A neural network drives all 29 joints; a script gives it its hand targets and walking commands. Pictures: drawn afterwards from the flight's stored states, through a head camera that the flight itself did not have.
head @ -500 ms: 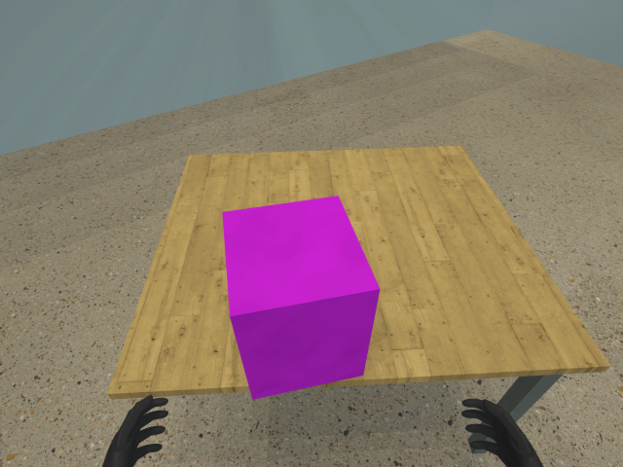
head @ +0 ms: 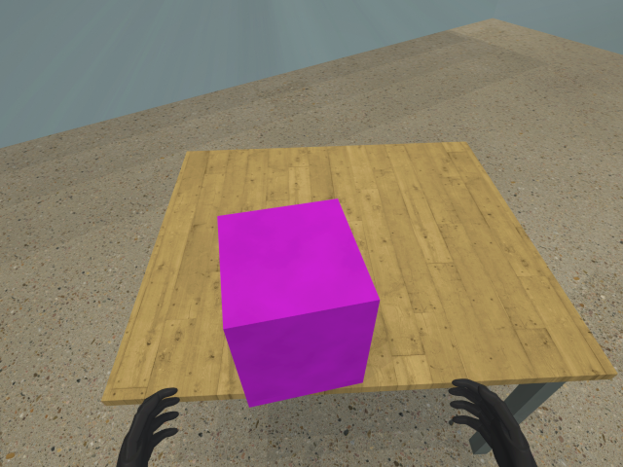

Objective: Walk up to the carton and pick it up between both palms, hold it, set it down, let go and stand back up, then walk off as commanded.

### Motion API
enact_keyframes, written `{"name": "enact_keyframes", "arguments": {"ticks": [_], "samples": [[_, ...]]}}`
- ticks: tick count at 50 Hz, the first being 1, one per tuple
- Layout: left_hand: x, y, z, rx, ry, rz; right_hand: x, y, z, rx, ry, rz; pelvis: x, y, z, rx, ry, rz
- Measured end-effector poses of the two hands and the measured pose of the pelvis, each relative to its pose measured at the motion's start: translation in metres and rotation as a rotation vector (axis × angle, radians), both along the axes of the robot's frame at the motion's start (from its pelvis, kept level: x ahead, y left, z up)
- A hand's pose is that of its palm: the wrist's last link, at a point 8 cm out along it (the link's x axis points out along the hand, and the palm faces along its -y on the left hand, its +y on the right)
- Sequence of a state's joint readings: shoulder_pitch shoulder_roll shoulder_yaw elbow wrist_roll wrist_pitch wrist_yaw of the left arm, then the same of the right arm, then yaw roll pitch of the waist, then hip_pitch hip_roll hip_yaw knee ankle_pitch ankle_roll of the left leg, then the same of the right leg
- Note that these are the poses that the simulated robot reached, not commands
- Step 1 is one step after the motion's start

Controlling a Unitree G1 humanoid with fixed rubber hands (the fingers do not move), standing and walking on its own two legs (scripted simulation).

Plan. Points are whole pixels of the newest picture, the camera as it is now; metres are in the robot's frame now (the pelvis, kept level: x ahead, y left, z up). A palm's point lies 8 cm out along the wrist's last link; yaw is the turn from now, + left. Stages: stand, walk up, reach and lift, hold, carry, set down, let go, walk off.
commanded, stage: reach and lift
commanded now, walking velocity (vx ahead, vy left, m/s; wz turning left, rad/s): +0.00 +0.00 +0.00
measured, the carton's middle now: (293, 303) +0.41 +0.03 -0.05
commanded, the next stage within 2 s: none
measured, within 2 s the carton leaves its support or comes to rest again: neither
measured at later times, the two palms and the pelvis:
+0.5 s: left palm (142, 431) +0.20 +0.21 -0.02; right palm (485, 391) +0.24 -0.22 +0.00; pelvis +0.01 +0.00 +0.00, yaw +0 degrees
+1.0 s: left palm (154, 352) +0.28 +0.20 +0.04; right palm (462, 316) +0.32 -0.20 +0.05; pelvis +0.01 +0.00 +0.00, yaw +0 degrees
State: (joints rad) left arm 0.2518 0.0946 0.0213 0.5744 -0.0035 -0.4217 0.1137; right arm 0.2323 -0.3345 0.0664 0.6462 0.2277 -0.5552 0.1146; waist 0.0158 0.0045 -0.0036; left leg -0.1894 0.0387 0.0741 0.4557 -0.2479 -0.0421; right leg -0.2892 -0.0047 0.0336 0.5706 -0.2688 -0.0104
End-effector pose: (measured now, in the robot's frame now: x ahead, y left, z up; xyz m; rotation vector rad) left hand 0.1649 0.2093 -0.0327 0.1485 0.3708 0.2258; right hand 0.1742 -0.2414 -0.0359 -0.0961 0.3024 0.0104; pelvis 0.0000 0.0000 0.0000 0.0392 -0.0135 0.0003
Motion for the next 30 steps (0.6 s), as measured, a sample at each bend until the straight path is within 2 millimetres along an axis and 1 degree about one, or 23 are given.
{"name": "enact_keyframes", "arguments": {"ticks": [7,13,20,25,30], "samples": [[0.002,-0.001,0.001,-0.016,-0.021,0.023,0.006,0.003,0.002,0.010,-0.010,0.011,0.002,0.000,0.000,-0.001,0.003,0.000],[0.006,0.000,0.003,-0.019,-0.031,0.035,0.021,0.005,0.009,0.012,-0.043,0.019,0.004,0.001,0.000,-0.001,0.006,0.000],[0.021,-0.001,0.008,-0.028,-0.052,0.039,0.047,0.011,0.021,0.020,-0.075,0.039,0.006,0.001,0.000,-0.001,0.009,0.000],[0.036,-0.002,0.017,-0.037,-0.077,0.039,0.064,0.018,0.031,0.023,-0.097,0.068,0.008,0.000,0.000,0.000,0.011,0.001],[0.049,-0.002,0.023,-0.040,-0.071,0.039,0.079,0.024,0.036,0.033,-0.086,0.085,0.009,0.000,0.001,0.000,0.016,0.001]]}}
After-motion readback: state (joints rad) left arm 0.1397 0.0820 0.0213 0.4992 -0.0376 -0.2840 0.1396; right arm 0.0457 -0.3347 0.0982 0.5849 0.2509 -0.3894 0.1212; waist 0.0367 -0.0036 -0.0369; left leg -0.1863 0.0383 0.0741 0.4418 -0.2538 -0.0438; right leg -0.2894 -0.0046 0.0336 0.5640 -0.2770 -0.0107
